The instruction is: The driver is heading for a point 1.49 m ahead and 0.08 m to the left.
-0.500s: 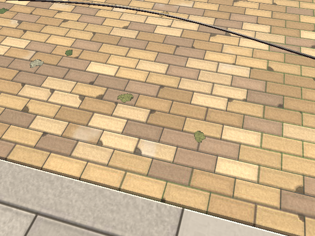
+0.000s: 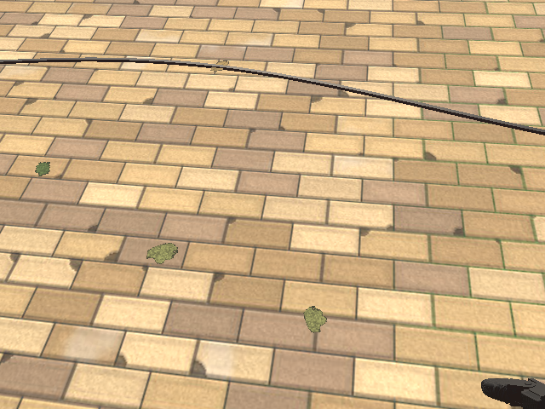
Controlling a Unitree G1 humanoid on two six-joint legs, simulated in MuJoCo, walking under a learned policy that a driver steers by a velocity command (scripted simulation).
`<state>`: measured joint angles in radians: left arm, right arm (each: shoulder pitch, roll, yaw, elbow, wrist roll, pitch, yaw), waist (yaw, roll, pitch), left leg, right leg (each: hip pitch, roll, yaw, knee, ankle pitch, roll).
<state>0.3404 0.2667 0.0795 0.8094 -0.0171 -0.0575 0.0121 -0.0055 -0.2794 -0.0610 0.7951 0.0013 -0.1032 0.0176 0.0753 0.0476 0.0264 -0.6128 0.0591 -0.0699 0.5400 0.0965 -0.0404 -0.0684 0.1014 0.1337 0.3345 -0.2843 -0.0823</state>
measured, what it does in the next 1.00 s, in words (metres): walks ahead: left foot, then right foot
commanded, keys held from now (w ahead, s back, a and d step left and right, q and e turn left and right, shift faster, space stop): w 1.00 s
